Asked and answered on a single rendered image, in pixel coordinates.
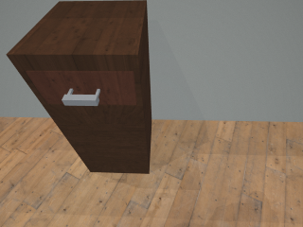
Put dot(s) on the handle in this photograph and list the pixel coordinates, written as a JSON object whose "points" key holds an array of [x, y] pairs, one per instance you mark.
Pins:
{"points": [[80, 100]]}

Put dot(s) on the cabinet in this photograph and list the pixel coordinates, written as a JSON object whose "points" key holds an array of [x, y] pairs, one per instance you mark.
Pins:
{"points": [[96, 36]]}

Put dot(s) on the drawer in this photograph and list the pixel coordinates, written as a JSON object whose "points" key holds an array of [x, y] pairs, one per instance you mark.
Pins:
{"points": [[116, 87]]}

